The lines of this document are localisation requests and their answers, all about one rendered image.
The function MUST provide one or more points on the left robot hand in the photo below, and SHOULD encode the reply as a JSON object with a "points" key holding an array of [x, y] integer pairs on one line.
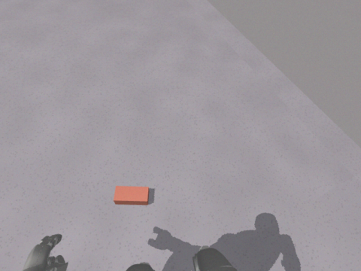
{"points": [[39, 255]]}

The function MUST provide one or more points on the carton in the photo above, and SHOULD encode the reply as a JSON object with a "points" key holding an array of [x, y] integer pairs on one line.
{"points": [[131, 195]]}

